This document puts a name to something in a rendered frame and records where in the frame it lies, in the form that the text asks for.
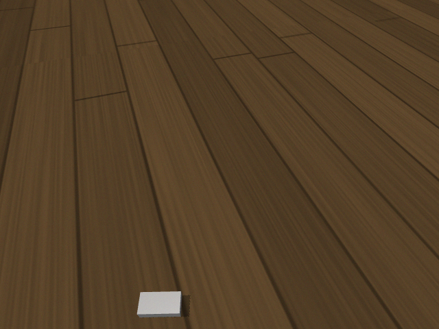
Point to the carton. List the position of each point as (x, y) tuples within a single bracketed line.
[(160, 304)]

